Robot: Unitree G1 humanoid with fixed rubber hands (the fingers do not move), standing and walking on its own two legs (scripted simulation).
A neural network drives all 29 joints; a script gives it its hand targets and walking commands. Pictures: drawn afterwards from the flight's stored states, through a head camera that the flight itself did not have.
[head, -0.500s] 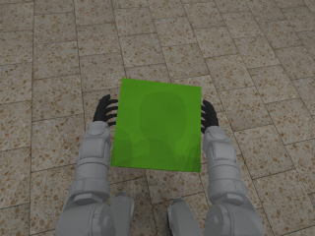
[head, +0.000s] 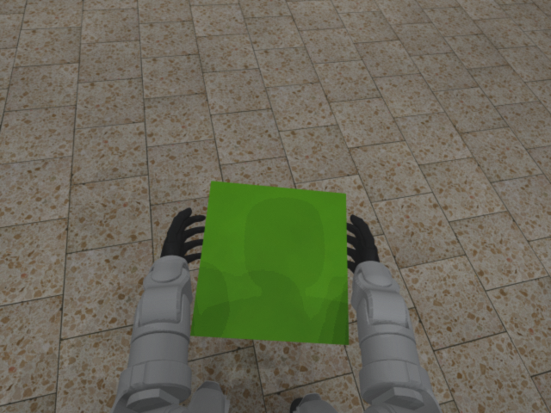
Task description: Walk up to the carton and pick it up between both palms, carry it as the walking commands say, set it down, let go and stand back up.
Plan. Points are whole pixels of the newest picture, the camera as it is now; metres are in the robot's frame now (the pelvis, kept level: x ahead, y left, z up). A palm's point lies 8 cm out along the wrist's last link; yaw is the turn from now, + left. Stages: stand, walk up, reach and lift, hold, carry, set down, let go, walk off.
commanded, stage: reach and lift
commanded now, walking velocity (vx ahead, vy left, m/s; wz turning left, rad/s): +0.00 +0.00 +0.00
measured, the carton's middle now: (268, 272) +0.35 +0.01 -0.10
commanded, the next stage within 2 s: hold in 1.84 s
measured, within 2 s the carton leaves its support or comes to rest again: neither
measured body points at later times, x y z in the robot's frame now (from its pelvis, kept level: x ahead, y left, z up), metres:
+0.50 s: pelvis +0.01 -0.01 +0.03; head +0.05 +0.01 +0.48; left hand +0.34 +0.15 +0.03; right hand +0.35 -0.14 +0.04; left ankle +0.05 +0.15 -0.70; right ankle +0.02 -0.16 -0.70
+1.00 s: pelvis +0.02 +0.00 +0.05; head -0.02 +0.01 +0.50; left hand +0.32 +0.15 +0.08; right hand +0.32 -0.14 +0.10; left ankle +0.05 +0.15 -0.70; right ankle +0.02 -0.16 -0.70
